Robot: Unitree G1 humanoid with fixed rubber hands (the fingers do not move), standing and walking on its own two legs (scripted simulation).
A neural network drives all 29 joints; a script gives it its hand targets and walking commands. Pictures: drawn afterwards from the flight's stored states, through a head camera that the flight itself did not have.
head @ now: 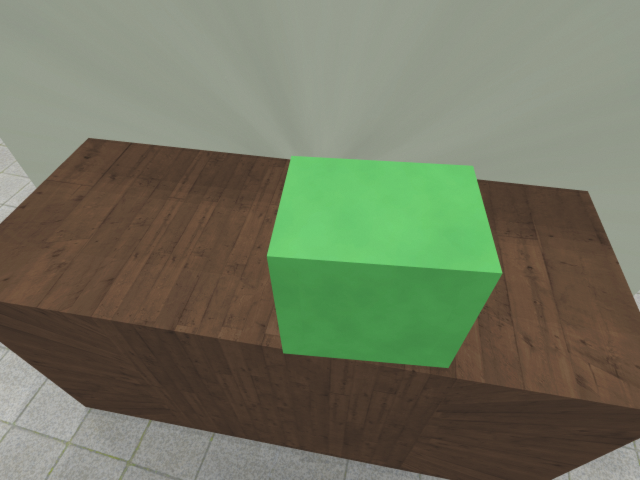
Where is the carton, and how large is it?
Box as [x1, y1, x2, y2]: [267, 156, 501, 367]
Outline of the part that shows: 291,156 267,253 267,260 283,352 448,367 501,274 499,262 473,167 467,165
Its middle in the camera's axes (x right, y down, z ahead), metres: +0.08 +0.04 +0.61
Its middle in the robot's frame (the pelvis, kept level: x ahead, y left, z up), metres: +0.42 -0.06 +0.00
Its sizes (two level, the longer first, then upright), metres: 0.270 0.198 0.254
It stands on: a pedestal, 0.64 m high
